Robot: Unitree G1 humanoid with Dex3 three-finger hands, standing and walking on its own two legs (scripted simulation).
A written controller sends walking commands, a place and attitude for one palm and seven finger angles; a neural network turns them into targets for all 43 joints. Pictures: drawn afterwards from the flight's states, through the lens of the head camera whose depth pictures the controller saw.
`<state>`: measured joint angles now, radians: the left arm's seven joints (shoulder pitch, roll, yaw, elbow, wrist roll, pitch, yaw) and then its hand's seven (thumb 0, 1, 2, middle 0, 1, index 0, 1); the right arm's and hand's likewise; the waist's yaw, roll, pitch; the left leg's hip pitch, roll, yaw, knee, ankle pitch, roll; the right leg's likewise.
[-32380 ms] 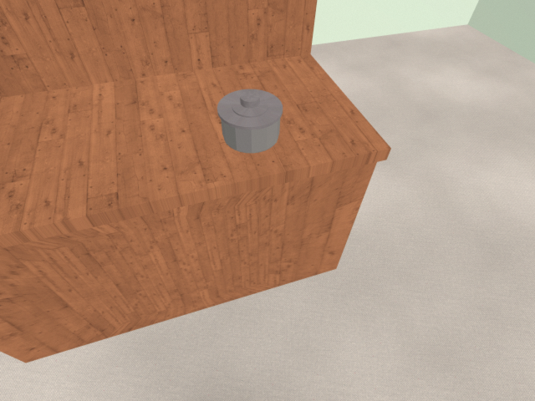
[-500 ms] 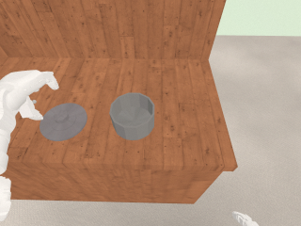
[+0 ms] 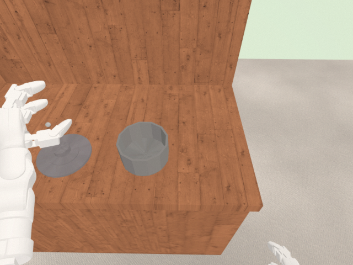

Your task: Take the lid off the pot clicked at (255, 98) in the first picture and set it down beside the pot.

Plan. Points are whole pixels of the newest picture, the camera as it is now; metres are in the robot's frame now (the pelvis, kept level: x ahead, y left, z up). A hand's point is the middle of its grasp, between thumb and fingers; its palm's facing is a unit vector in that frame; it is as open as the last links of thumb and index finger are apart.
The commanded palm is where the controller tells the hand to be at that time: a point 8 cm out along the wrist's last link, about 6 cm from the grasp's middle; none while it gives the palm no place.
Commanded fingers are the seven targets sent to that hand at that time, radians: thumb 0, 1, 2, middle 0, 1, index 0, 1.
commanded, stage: draw the hand back to the body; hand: left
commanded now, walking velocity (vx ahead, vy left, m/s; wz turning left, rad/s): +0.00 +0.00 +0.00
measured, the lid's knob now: (61, 149) +0.43 +0.37 -0.04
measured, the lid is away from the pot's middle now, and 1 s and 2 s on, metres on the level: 0.25 0.25 0.25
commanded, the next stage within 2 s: step back with the hand held close in 1.36 s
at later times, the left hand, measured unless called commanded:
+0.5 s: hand (43, 158) +0.27 +0.26 +0.16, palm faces +0.47 -0.84 -0.29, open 8.1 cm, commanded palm +0.21 +0.29 +0.17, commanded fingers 0.00 0.90 0.90 -0.20 -0.30 -0.20 -0.30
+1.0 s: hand (31, 200) +0.19 +0.24 +0.15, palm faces +0.42 -0.85 -0.32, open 7.4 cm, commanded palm +0.13 +0.28 +0.17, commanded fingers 0.00 0.90 0.90 -0.20 -0.30 -0.20 -0.30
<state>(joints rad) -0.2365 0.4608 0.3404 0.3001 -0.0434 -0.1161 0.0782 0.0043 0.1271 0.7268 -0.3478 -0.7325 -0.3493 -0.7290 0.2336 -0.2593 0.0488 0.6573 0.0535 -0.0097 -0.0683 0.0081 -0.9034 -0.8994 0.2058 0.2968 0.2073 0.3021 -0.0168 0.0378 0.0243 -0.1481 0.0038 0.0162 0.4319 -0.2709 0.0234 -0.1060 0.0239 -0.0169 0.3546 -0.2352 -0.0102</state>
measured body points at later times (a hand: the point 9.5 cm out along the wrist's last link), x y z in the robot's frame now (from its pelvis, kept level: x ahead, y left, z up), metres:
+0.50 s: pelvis -0.01 -0.02 +0.00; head -0.02 -0.05 +0.45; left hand +0.24 +0.30 +0.17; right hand +0.19 -0.25 -0.09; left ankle -0.03 +0.10 -0.74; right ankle -0.03 -0.12 -0.74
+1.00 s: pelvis -0.02 -0.01 +0.00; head -0.05 -0.03 +0.45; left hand +0.16 +0.29 +0.17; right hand +0.17 -0.24 -0.08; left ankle -0.03 +0.10 -0.74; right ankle -0.03 -0.12 -0.74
